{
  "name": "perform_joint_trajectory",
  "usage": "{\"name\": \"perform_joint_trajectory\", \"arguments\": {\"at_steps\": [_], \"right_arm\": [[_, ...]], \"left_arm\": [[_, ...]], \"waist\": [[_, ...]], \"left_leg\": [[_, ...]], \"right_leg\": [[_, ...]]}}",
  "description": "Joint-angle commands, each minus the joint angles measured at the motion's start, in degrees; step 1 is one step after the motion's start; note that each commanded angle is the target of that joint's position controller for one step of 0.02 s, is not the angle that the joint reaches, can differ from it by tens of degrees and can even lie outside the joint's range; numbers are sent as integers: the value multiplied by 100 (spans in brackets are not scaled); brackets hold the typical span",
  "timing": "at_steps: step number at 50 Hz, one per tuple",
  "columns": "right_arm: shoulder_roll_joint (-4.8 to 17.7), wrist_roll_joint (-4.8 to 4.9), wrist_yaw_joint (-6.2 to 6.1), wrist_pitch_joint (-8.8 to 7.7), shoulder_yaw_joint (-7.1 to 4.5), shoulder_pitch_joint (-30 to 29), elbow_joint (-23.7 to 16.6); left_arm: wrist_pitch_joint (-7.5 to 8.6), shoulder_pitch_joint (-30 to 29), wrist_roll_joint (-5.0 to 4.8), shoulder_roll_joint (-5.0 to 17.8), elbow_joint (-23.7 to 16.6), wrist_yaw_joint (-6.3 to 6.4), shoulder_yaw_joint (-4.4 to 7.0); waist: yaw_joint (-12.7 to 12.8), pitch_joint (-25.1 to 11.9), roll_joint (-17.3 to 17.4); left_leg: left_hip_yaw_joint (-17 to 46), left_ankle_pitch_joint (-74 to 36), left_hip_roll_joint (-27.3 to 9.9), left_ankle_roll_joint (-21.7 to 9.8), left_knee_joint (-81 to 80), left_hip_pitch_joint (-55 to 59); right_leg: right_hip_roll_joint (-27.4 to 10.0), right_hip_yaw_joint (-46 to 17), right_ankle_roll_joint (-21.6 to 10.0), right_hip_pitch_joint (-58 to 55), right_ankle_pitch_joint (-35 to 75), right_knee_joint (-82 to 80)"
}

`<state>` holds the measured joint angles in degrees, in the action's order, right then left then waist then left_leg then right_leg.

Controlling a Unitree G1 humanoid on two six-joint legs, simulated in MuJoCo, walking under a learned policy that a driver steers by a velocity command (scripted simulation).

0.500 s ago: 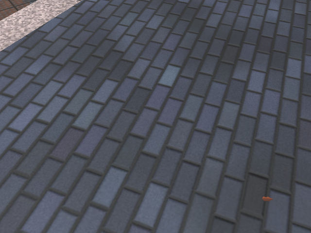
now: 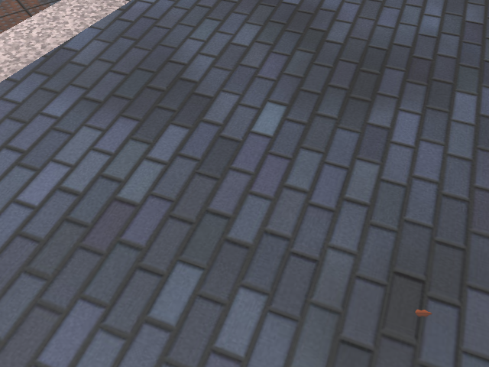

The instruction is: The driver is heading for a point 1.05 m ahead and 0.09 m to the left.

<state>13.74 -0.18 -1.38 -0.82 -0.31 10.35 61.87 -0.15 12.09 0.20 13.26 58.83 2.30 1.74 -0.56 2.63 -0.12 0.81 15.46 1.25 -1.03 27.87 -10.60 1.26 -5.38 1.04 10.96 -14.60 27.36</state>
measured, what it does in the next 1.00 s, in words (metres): walks ahead: left foot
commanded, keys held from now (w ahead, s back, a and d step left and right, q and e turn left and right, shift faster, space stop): no key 0.08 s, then w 0.92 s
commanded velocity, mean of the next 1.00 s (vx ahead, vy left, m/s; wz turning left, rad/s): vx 0.34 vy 0.00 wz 0.00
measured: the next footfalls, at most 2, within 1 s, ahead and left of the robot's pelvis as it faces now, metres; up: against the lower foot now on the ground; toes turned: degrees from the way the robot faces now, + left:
left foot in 0.82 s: +0.45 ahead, +0.09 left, +0.00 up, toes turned +2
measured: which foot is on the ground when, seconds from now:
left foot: down 0.00-0.36, up 0.38-0.80, down 0.82-1.00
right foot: down 0.00-0.84, up 0.86-1.00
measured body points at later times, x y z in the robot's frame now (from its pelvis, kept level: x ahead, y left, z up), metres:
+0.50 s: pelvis +0.09 -0.05 +0.00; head +0.09 -0.07 +0.45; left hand +0.06 +0.21 -0.13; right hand +0.16 -0.32 -0.14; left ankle +0.06 +0.09 -0.66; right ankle +0.04 -0.14 -0.74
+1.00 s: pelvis +0.36 +0.01 +0.00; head +0.39 +0.02 +0.45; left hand +0.43 +0.28 -0.14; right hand +0.44 -0.26 -0.13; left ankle +0.41 +0.09 -0.74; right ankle +0.32 -0.14 -0.64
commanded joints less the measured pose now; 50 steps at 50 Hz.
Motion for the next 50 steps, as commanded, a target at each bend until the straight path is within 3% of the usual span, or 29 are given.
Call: {"name": "perform_joint_trajectory", "arguments": {"at_steps": [1, 4, 5, 7, 10, 12, 14, 16, 17, 18, 19, 20, 21, 22, 23, 25, 28, 31, 36, 39, 40, 41, 42, 43, 44, 45, 46, 48, 50], "right_arm": [[638, 2, -21, -43, -97, 123, -156], [615, 4, -23, -43, -91, 186, -146], [570, 3, -30, -37, -80, 295, -92], [827, 80, -64, -6, -172, 375, -102], [1241, 135, -72, -110, -335, 737, -125], [1175, 104, -49, -214, -353, 670, -234], [1087, 183, -8, -250, -350, 431, -388], [1106, 267, 17, -206, -359, 148, -517], [1013, 247, 25, -194, -334, 188, -546], [738, 203, 51, -226, -248, 111, -611], [302, 101, 88, -306, -132, 92, -763], [396, 210, 83, -399, -177, 12, -927], [639, 314, 104, -469, -223, -94, -974], [696, 327, 150, -526, -240, -85, -946], [708, 257, 161, -561, -270, -54, -899], [738, 150, 213, -571, -329, -157, -916], [446, 116, 268, -513, -268, -575, -1097], [260, 136, 289, -500, -168, -1369, -1433], [420, 195, 393, -508, -160, -1880, -1750], [770, 180, 414, -539, -326, -1241, -1676], [967, 194, 379, -520, -454, -406, -1439], [1198, 203, 324, -481, -576, 597, -1162], [1743, 35, 276, -449, -705, 1452, -999], [1483, 56, 308, -422, -616, 1553, -913], [1116, 115, 326, -459, -499, 993, -961], [877, 102, 318, -490, -431, 450, -1092], [725, 45, 349, -539, -375, 26, -1144], [528, -52, 393, -594, -315, -235, -1114], [539, -3, 386, -614, -313, -71, -989]], "left_arm": [[45, 136, -2, 602, -94, 23, 93], [45, 172, -4, 579, -17, 28, 77], [39, 275, -3, 499, 57, 31, 54], [48, 235, -53, 520, 47, 44, 66], [272, -80, -107, 391, -175, -33, 29], [406, -139, -151, 419, -214, -112, 55], [508, -66, -191, 415, -217, -172, 67], [563, 540, -171, 367, 91, -192, 122], [540, 963, -144, 389, 290, -195, 168], [525, 1483, -136, 507, 410, -189, 220], [515, 2125, -144, 1031, 448, -157, 323], [588, 2303, -60, 1274, 505, -244, 329], [676, 1740, -57, 928, 338, -271, 220], [728, 1382, -60, 712, 196, -297, 154], [737, 1136, -62, 701, 86, -330, 124], [671, 1156, -28, 482, 43, -328, 39], [585, 1493, 0, 585, 101, -226, 40], [546, 1558, -2, 763, 38, -133, 67], [533, 1766, -122, 831, 127, -99, 145], [441, 1529, -78, 1008, 42, -90, 236], [379, 1435, -36, 992, 4, -92, 237], [353, 1367, 10, 921, -87, -101, 195], [427, 1996, 61, 264, -211, -179, 16], [594, 2135, -69, -10, -86, -231, -78], [734, 1523, -244, 587, -276, -256, 83], [802, 958, -334, 787, -463, -241, 128], [801, 718, -284, 772, -513, -189, 153], [647, 926, -151, 570, -475, -126, 201], [526, 959, -135, 393, -500, -108, 193]], "waist": [[4, -72, 19], [6, -61, 22], [9, -191, 68], [-43, 71, 367], [-181, 521, 1042], [-127, 661, 870], [37, 580, 755], [376, 293, 643], [492, 157, 485], [673, -18, -50], [782, -336, -1509], [737, -176, -1764], [483, 337, -901], [360, 486, -641], [260, 440, -476], [230, 352, -450], [328, 327, -469], [480, 467, -426], [406, 645, -517], [-92, 0, -702], [-521, -530, -741], [-957, -1139, -668], [-765, -2162, 587], [-673, -2821, 1445], [-631, -1773, 1061], [-475, -1011, 655], [-241, -546, 165], [149, -346, 365], [256, -172, 386]], "left_leg": [[263, -514, -270, -114, -585, -152], [261, -522, -265, -121, -593, -155], [248, 97, -232, -141, -671, -110], [562, 2084, -343, -394, -888, -286], [2510, 3504, -1757, -1223, -1911, -293], [2829, 2997, -2049, -1393, -2049, -334], [2199, 2224, -1797, -1119, -1902, -308], [1200, 1530, -1151, -815, -1426, -986], [902, 1272, -896, -720, -979, -1256], [487, 836, -575, -522, 37, -1717], [-284, 983, -22, -138, 2048, -2602], [64, 1756, 140, -166, 3253, -3425], [388, 1364, -300, -285, 3899, -3910], [414, 716, -507, -380, 3989, -4053], [331, 240, -646, -397, 3827, -3974], [191, -344, -802, -309, 3350, -3664], [-112, -796, -738, -50, 2592, -3525], [-342, -1448, -529, 55, 1280, -2980], [-280, -1746, -397, -171, 339, -2551], [-424, -1305, -86, -450, 293, -1535], [-552, -1213, 106, -592, 317, -507], [-251, -1204, -168, -789, 412, 1024], [2132, -330, -1722, -1594, 302, 3370], [4462, 758, -2469, -2077, -1017, 3820], [3964, 1145, -2203, -1718, -1293, 2991], [3028, 782, -2027, -1492, -1405, 1981], [2306, 44, -1815, -1365, -1593, 976], [1502, -570, -1459, -1250, -1900, -44], [1100, -816, -1343, -1313, -2133, -414]], "right_leg": [[-141, -53, -117, 4, 863, -373], [-139, -41, -110, 19, 849, -377], [-58, 53, -115, -27, 326, -361], [229, 365, -198, 470, -1312, 96], [10, 597, -272, 1468, -1116, 1511], [-311, 418, -371, 1778, -1288, 2097], [-438, 471, -477, 1451, -1329, 1342], [-62, 952, -441, -225, -121, 36], [78, 976, -363, -855, 138, -130], [-378, 226, -476, -1493, -164, -451], [-1622, -1792, -989, -2173, -825, -1295], [-2409, -3516, -1702, -1993, -1818, -1870], [-2387, -3282, -1685, -1725, -2155, -1885], [-2097, -2625, -1453, -1618, -1853, -1886], [-1858, -2071, -1257, -1556, -1197, -1914], [-1522, -1162, -1035, -1448, 273, -1969], [-1318, -461, -1103, -1330, 1624, -2005], [-1156, -62, -1077, -835, 1704, -2195], [-1475, 106, -1042, -1223, 1960, -2200], [-1587, 267, -856, -1777, 4349, -1208], [-1423, 430, -743, -1668, 5188, -227], [-1193, 536, -573, -846, 4758, 1073], [-413, 660, -267, 1316, 2208, 3377], [284, 14, -177, 2341, -1623, 4820], [-104, -279, -342, 2970, -1491, 5332], [-419, -79, -450, 3052, -1003, 5244], [-702, 41, -458, 2770, -512, 4841], [-996, 17, -450, 2043, -124, 4327], [-1076, 103, -379, 1988, -69, 3939]]}}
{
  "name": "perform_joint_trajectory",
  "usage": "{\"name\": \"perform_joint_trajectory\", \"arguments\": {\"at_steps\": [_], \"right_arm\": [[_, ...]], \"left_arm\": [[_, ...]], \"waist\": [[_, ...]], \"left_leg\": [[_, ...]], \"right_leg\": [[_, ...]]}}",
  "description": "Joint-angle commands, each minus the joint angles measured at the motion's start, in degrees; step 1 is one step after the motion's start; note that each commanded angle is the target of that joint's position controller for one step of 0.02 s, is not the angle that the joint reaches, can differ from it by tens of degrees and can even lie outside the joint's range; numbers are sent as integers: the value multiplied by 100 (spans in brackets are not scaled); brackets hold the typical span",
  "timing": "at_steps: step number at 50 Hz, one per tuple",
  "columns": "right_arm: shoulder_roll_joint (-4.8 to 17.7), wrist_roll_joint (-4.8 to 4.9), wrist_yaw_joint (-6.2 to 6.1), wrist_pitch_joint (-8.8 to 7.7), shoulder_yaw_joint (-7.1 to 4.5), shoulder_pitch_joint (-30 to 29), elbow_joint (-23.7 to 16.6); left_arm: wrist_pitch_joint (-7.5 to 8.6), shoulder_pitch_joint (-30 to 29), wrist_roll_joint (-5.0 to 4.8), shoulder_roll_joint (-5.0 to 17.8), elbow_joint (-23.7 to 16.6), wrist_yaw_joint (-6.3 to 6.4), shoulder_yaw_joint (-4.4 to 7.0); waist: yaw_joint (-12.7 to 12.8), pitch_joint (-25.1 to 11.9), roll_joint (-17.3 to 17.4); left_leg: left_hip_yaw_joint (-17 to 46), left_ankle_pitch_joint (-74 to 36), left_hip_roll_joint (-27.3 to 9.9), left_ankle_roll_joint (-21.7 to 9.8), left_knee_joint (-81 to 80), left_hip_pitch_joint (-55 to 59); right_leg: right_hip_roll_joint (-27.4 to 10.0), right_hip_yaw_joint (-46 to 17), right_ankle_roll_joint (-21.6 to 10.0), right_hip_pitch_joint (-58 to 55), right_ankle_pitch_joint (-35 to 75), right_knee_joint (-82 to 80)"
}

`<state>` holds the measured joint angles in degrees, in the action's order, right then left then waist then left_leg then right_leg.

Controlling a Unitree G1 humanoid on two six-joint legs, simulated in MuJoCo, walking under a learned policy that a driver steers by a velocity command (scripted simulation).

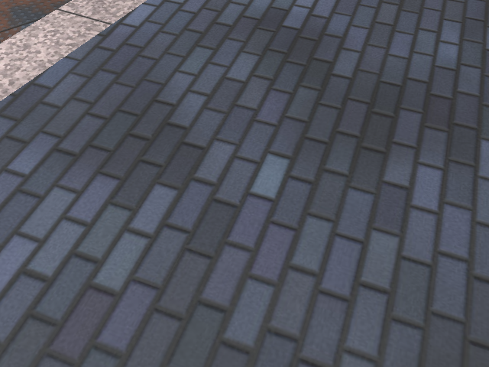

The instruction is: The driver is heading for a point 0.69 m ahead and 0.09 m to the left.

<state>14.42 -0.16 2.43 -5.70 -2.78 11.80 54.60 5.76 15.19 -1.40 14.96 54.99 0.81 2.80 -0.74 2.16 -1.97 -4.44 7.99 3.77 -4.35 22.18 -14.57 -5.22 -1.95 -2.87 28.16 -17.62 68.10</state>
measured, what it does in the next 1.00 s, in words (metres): walks ahead, turning left: right foot, then left foot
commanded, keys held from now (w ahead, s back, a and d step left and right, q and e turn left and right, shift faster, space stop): w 0.40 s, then w+q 0.42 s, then no key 0.18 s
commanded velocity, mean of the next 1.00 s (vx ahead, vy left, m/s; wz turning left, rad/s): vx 0.47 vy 0.00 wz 0.19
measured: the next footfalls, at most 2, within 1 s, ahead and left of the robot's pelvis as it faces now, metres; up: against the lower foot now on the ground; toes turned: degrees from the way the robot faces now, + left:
right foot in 0.36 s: +0.40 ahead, -0.15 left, +0.00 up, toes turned -2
left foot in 0.90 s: +0.68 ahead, +0.12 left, +0.00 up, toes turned +17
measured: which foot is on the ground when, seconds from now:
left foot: down 0.00-0.38, up 0.40-0.88, down 0.90-1.00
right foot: up 0.00-0.34, down 0.36-0.92, up 0.94-1.00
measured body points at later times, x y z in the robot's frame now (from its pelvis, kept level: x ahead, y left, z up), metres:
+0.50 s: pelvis +0.30 -0.06 +0.00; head +0.33 -0.07 +0.44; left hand +0.42 +0.20 -0.12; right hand +0.33 -0.33 -0.15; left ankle +0.19 +0.08 -0.64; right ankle +0.36 -0.15 -0.74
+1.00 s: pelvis +0.56 +0.02 -0.02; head +0.61 +0.04 +0.43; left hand +0.54 +0.30 -0.16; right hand +0.80 -0.19 -0.12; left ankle +0.64 +0.11 -0.74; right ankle +0.44 -0.16 -0.64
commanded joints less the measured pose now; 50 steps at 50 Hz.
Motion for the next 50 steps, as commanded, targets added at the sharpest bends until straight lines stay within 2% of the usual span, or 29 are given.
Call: {"name": "perform_joint_trajectory", "arguments": {"at_steps": [1, 4, 8, 13, 15, 16, 17, 18, 19, 20, 21, 22, 23, 25, 27, 29, 32, 35, 40, 41, 42, 43, 44, 45, 46, 47, 48, 49, 50], "right_arm": [[561, -5, -30, -137, -82, -107, -209], [767, -1, -167, -106, -124, 269, -104], [863, 68, -253, -47, -127, 719, -8], [906, 118, -280, 106, -161, 1299, 227], [976, 120, -299, 177, -200, 1279, 237], [1032, 114, -305, 205, -218, 1178, 204], [1041, 105, -304, 239, -217, 1039, 161], [891, 65, -305, 256, -152, 1000, 89], [430, 0, -268, 187, 5, 1432, -68], [49, 54, -226, 50, 135, 1718, 31], [710, 230, -204, -70, -34, 1265, -44], [885, 359, -207, -128, -83, 740, -215], [822, 320, -245, -118, -93, 497, -243], [626, 210, -291, 61, -153, 615, -190], [356, 227, -294, 216, -134, 803, -136], [358, 209, -308, 290, -163, 555, -263], [352, 144, -255, 264, -185, 109, -454], [238, 113, -149, 225, -128, -503, -675], [205, 131, 26, 235, -83, -1275, -1166], [241, 141, 66, 240, -97, -1304, -1250], [297, 119, 95, 239, -129, -1234, -1303], [409, 86, 109, 237, -190, -977, -1296], [610, 82, 112, 221, -303, -317, -1157], [918, 73, 53, 204, -462, 488, -958], [1481, -11, -105, 241, -592, 1095, -826], [1746, -83, -120, 229, -539, 795, -975], [1239, -67, -108, 275, -410, 1055, -968], [1014, -18, -106, 259, -341, 645, -964], [843, 62, -98, 226, -295, 218, -990]], "left_arm": [[-93, 449, 43, 272, -208, 55, 106], [-81, -332, 128, 350, -513, 44, 134], [1, -1253, 92, 185, -782, -62, 51], [53, -2025, 26, 249, -1124, -241, 1], [81, -1951, 16, 387, -1186, -302, 36], [92, -1698, 15, 512, -1146, -311, 87], [99, -1105, 22, 688, -991, -302, 187], [95, -86, 43, 994, -687, -261, 335], [82, 852, 178, 1544, -513, -217, 475], [28, 1131, 93, 1441, -396, -225, 451], [23, 845, 69, 989, -450, -217, 297], [24, 352, 104, 781, -575, -180, 234], [51, -69, 145, 627, -616, -189, 181], [131, -406, 228, 365, -593, -225, 120], [173, -415, 228, 433, -495, -227, 151], [190, -328, 245, 542, -409, -162, 193], [162, -227, 250, 641, -351, -64, 225], [129, -93, 207, 737, -320, 11, 244], [-66, 411, 97, 865, -139, 55, 309], [-114, 388, 76, 913, -147, 61, 328], [-163, 288, 68, 966, -173, 78, 339], [-216, 230, 63, 1042, -201, 106, 356], [-270, 157, 70, 1080, -223, 129, 354], [-280, 108, 46, 1074, -251, 134, 327], [-201, 222, 220, 824, -438, 110, 225], [-52, 982, 203, 166, -477, -22, -21], [47, 638, 2, 791, -279, -92, 143], [56, 113, -157, 781, -463, -95, 156], [27, -129, -71, 674, -473, -22, 139]], "waist": [[273, -18, 538], [104, 145, 391], [-198, 195, 391], [-401, 328, 401], [-246, 212, 509], [-68, 32, 617], [287, -349, 672], [720, -1017, 608], [753, -2007, -235], [693, -2692, -1305], [785, -2099, -842], [687, -1319, -583], [494, -812, -126], [147, -438, -190], [-10, -254, -226], [-29, -72, -161], [49, 38, -85], [250, 175, -33], [481, 385, 20], [426, 360, -31], [300, 306, -100], [120, 75, -246], [-244, -320, -305], [-677, -775, -157], [-730, -1501, 792], [-121, -2652, 1791], [-530, -3039, 647], [-449, -2143, 696], [-261, -1377, 230]], "left_leg": [[1489, -180, -1565, -1009, -1658, -65], [1242, -580, -1530, -985, -1744, 223], [780, -788, -1304, -740, -1731, 445], [875, -1034, -1716, -696, -1287, 1637], [926, -1629, -1881, -600, -948, 2018], [886, -2424, -1870, -533, -628, 2091], [727, -3401, -1714, -431, 81, 2032], [498, -3506, -1401, -261, 1266, 1480], [200, -1730, -802, 83, 3417, -555], [583, 2232, 16, 296, 4977, -2064], [1216, 2338, -320, 147, 5547, -2696], [1083, 1900, -610, 66, 5531, -2873], [980, 1422, -873, 75, 5127, -2669], [1058, 909, -1161, 80, 4570, -2002], [1059, 771, -1191, 152, 4366, -1842], [1133, 319, -1184, 225, 4021, -2205], [1118, -647, -1128, 288, 3069, -2496], [696, -1305, -1054, 273, 2133, -2324], [343, -799, -936, 76, 1459, -2764], [242, -531, -867, 1, 1399, -2699], [87, -247, -692, -86, 1309, -2378], [-114, 13, -433, -170, 1318, -1870], [-206, -63, -174, -283, 1154, -1031], [-87, -1015, -46, -458, 605, 288], [1365, -3237, -1185, -835, 927, 2153], [4185, -4617, -2881, -2229, 611, 3859], [3669, -4679, -2646, -1970, 436, 3587], [2702, -4554, -2394, -1702, 423, 2950], [2163, -4102, -2079, -1394, 197, 1984]], "right_leg": [[-458, -199, 69, 447, 432, -375], [-485, -137, 240, 1095, 1418, -1456], [-171, 182, 258, 774, 2519, -3033], [4, 165, 126, 1073, 2126, -3800], [100, 190, -20, 864, 1650, -3963], [241, 297, -110, 420, 1417, -4004], [440, 471, -249, -449, 1394, -4110], [381, 396, -466, -1945, 1573, -4000], [-1047, -1551, -1193, -4359, 1406, -3838], [-1897, -3862, -1797, -5432, 522, -4753], [-1729, -3514, -1485, -5024, 118, -4977], [-1563, -2559, -1235, -4165, 453, -5085], [-1336, -1865, -1088, -3259, 949, -5326], [-1007, -1074, -845, -2279, 1291, -5722], [-958, -577, -928, -1844, 1581, -6014], [-925, -171, -911, -1829, 1806, -6158], [-831, 368, -788, -2009, 2032, -6239], [-762, 848, -658, -2111, 2071, -6312], [-1118, 1134, -573, -3278, 2683, -5845], [-1178, 1195, -523, -3440, 3130, -5645], [-1171, 1270, -459, -3442, 4246, -5278], [-1137, 1304, -388, -3452, 5476, -4743], [-1012, 1341, -265, -3362, 6131, -3867], [-726, 1458, -11, -2837, 5706, -2707], [-308, 1473, 309, -1290, 2774, -830], [768, 668, 606, 549, -2188, 1245], [480, -394, 498, 470, -2063, 1410], [221, -259, 411, 859, -1782, 1159], [-10, -104, 417, 888, -1386, 616]]}}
